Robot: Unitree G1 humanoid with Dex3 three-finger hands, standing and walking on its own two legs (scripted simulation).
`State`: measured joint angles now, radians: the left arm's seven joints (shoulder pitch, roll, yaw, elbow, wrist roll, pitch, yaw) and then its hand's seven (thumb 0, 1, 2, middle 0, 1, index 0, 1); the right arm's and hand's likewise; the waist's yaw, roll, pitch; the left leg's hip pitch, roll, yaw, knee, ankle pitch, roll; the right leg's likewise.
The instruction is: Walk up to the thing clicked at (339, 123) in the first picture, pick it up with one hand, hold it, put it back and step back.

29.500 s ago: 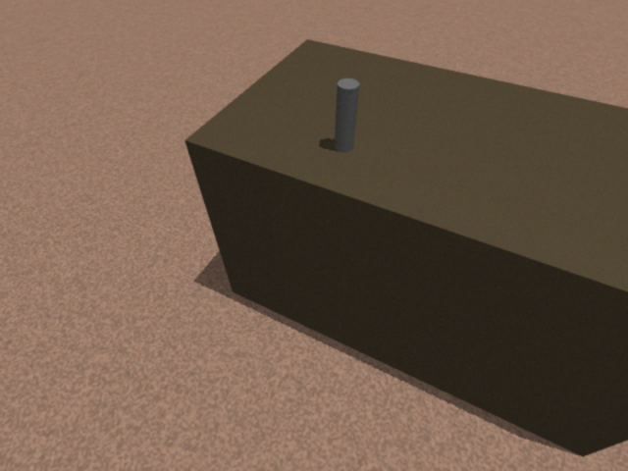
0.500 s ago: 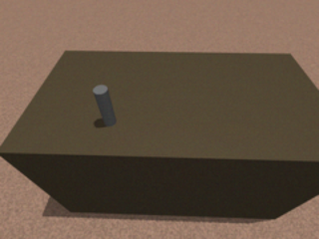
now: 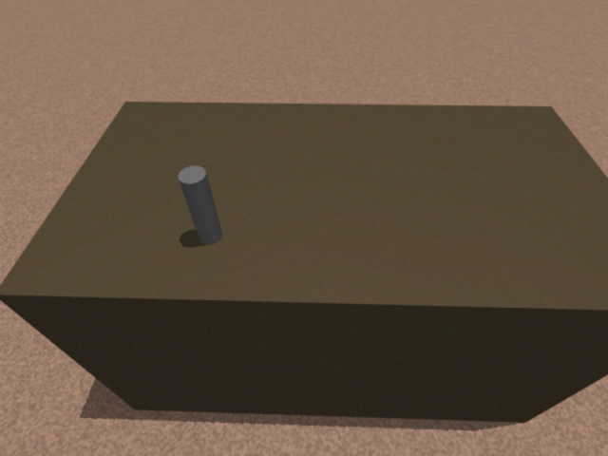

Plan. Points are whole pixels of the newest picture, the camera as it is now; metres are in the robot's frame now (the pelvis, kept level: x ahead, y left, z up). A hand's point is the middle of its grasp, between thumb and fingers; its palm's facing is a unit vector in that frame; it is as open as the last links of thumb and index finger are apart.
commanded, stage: stand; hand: left
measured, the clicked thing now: (202, 208) +0.51 +0.20 +0.00
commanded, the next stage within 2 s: step back in 0.34 s
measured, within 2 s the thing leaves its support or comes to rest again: neither
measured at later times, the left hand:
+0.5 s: hand out of the picture +0.06 +0.28 -0.16, palm faces +0.01 -0.93 -0.37, open 7.3 cm
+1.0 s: hand out of the picture +0.03 +0.34 -0.18, palm faces -0.09 -0.93 -0.37, open 7.3 cm
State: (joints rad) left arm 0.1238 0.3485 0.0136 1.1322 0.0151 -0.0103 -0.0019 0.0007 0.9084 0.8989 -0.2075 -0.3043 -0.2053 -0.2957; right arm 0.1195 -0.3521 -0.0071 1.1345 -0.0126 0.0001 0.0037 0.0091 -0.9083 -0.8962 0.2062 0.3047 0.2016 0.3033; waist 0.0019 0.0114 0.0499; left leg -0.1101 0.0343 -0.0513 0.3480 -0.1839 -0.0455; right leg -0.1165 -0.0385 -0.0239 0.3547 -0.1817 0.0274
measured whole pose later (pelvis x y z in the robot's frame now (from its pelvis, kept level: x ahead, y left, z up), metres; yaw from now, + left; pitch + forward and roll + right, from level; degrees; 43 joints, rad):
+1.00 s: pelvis -0.08 +0.08 -0.02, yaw -3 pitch -2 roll +0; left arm 0.12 0.37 0.06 0.91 0.02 0.07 0.03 0.00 0.91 0.90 -0.21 -0.30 -0.21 -0.30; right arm 0.12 -0.33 -0.06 0.88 -0.02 0.03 -0.03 0.01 -0.90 -0.90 0.21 0.31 0.20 0.30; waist -0.02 -0.04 0.20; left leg -0.26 -0.08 0.10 0.58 -0.29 0.10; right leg -0.30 0.05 0.10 0.76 -0.41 0.00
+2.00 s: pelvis -0.33 +0.05 -0.02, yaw -5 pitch -2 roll +2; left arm 0.22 0.34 0.08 0.83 0.05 0.06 -0.01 0.00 0.91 0.90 -0.21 -0.30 -0.21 -0.30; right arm 0.15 -0.42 -0.06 0.84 0.00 0.05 -0.03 0.01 -0.91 -0.90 0.21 0.30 0.20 0.30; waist 0.03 0.02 0.13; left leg -0.50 -0.09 -0.12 1.11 -0.50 0.00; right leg -0.31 -0.01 0.07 0.65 -0.31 -0.01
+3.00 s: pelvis -0.65 +0.00 -0.03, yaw +1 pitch -4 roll +3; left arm 0.20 0.40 0.08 0.88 0.04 0.02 0.02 0.00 0.91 0.90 -0.21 -0.30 -0.21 -0.30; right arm 0.22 -0.35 -0.06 0.97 -0.05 0.04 0.01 0.01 -0.91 -0.90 0.21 0.30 0.20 0.30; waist 0.04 -0.04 0.11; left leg -0.21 -0.06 0.00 0.61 -0.34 0.01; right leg -0.37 -0.08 -0.01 0.75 -0.38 -0.02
